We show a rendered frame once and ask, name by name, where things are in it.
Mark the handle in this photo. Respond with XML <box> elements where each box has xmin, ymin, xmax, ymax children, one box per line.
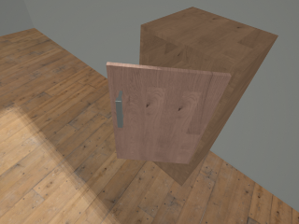
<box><xmin>115</xmin><ymin>91</ymin><xmax>124</xmax><ymax>128</ymax></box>

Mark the cupboard door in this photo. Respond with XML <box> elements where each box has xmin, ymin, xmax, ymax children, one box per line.
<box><xmin>106</xmin><ymin>62</ymin><xmax>231</xmax><ymax>164</ymax></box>

